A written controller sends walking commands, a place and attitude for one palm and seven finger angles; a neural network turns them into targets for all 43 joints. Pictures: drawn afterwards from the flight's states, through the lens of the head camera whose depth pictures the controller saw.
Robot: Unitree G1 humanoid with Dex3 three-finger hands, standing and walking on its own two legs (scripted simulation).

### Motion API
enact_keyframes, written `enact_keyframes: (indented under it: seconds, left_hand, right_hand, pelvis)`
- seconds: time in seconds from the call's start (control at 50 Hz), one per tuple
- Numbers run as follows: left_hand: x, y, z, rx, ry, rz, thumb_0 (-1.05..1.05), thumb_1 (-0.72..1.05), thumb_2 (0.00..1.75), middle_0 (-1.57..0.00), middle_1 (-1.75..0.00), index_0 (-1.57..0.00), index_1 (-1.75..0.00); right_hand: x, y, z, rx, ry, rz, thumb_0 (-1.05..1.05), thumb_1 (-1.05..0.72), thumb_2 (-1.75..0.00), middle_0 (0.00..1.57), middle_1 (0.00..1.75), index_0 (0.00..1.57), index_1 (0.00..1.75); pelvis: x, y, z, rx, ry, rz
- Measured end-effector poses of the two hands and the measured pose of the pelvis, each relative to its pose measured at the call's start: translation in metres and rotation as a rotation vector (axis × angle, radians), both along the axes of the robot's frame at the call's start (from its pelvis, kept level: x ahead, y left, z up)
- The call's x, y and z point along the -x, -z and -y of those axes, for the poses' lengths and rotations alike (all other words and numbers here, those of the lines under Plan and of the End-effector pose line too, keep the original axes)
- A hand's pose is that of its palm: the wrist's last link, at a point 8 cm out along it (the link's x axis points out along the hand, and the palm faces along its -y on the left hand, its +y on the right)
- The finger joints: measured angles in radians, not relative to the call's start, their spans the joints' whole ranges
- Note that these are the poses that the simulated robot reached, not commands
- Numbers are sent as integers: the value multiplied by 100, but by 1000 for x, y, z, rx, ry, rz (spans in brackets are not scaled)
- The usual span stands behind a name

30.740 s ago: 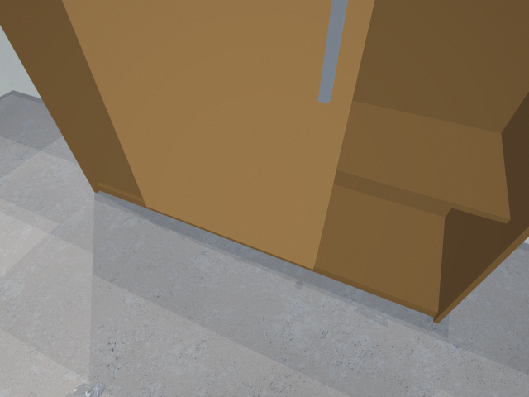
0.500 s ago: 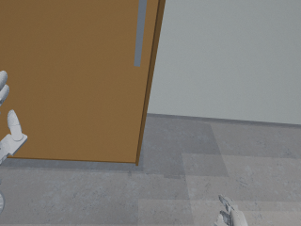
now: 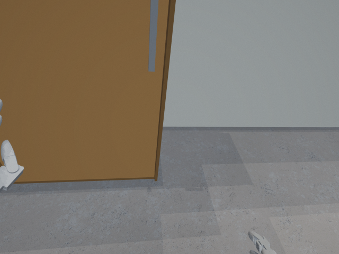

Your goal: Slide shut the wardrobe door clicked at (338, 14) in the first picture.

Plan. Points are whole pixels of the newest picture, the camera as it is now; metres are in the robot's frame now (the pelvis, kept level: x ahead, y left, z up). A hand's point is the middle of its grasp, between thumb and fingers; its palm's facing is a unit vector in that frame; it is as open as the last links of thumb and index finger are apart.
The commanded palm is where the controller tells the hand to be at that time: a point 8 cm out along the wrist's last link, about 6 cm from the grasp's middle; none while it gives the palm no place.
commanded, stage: stop stepping back and stand still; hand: left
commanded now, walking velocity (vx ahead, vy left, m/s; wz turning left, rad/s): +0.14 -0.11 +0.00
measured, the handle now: (153, 26) +0.79 +0.08 +0.26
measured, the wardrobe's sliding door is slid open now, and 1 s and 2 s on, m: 0.00 0.00 0.00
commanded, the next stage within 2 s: let the arm hang, fingers relaxed in 0.90 s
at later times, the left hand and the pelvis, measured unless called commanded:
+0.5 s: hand (7, 173) +0.20 +0.27 +0.19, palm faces +0.49 -0.74 -0.46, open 7.4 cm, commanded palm +0.13 +0.31 +0.19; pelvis +0.01 +0.00 +0.00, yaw +3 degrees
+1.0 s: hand (3, 167) +0.21 +0.29 +0.18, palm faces +0.45 -0.76 -0.46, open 7.4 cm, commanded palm none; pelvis +0.03 +0.02 +0.01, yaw +2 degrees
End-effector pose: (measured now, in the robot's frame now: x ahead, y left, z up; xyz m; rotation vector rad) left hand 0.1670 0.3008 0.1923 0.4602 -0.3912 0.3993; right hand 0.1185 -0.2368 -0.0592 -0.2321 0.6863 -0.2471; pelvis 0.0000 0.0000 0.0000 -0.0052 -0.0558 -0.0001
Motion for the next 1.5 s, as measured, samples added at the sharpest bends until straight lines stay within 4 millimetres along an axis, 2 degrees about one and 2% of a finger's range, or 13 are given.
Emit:
enact_keyframes:
  seconds: [0.12,0.22,0.34,0.52,0.78,1.0,1.04,1.12,1.2,1.26,1.34,1.42,1.5]
  left_hand:
    - [32,-14,6,-139,-31,-21,2,89,90,-21,-30,-21,-30]
    - [45,-11,-13,-62,-124,3,2,89,90,-21,-30,-22,-30]
    - [29,3,-25,-2,-141,3,2,89,90,-21,-30,-21,-30]
    - [12,-9,-6,-102,-84,-84,2,89,90,-21,-30,-21,-30]
    - [-14,5,-27,-39,-105,-172,2,89,90,-21,-30,-22,-30]
    - [-4,-4,-24,-58,-78,-150,2,89,90,-21,-30,-22,-30]
    - [-9,20,-30,-47,-68,-246,1,89,90,-21,-30,-21,-30]
    - [-12,134,-37,135,-92,-722,1,90,90,-20,-30,-20,-30]
    - [33,241,-9,306,-91,-1183,1,91,90,-20,-30,-20,-30]
    - [83,293,25,420,-67,-1432,1,91,90,-20,-30,-20,-30]
    - [143,323,51,544,-100,-1625,1,94,90,-21,-30,-21,-30]
    - [183,327,45,587,-169,-1722,1,96,90,-21,-30,-21,-30]
    - [200,320,26,576,-246,-1758,1,94,90,-21,-30,-21,-30]
  right_hand:
    - [1,20,-16,-63,-93,-61,1,-90,-90,20,30,20,30]
    - [-6,27,-16,-25,-132,-125,1,-91,-90,21,30,20,30]
    - [-27,19,-22,2,-121,-41,2,-91,-90,20,30,20,30]
    - [-50,14,-30,-77,-156,-22,1,-91,-90,20,30,20,30]
    - [-74,1,-27,-28,-108,-33,1,-91,-90,20,30,20,30]
    - [-77,-8,-37,-41,-117,15,1,-91,-90,20,30,20,30]
    - [-75,2,-35,-56,-168,-9,1,-91,-90,20,30,20,30]
    - [-61,32,-23,-63,-198,-139,1,-91,-90,20,30,20,30]
    - [-26,46,-9,-53,-153,-260,1,-91,-90,20,30,20,30]
    - [12,50,1,-35,-112,-383,1,-91,-90,20,30,20,30]
    - [67,51,12,-11,-57,-570,1,-91,-90,20,30,20,30]
    - [110,50,17,-2,-12,-714,1,-91,-90,20,30,20,30]
    - [130,51,17,-9,16,-775,1,-91,-90,20,30,20,30]
  pelvis:
    - [6,6,7,8,-28,-23]
    - [6,3,-2,7,-39,-16]
    - [4,7,-12,-7,-50,-3]
    - [-12,-2,-4,8,-54,-44]
    - [-30,-11,-19,4,-41,-59]
    - [-25,-13,-21,7,-34,-61]
    - [-21,-11,-23,11,-49,-67]
    - [-9,-5,-29,3,-60,-69]
    - [0,-4,-28,-9,-54,-56]
    - [4,-6,-25,-11,-50,-49]
    - [7,-11,-20,-3,-55,-47]
    - [7,-14,-18,7,-61,-45]
    - [6,-16,-19,11,-62,-41]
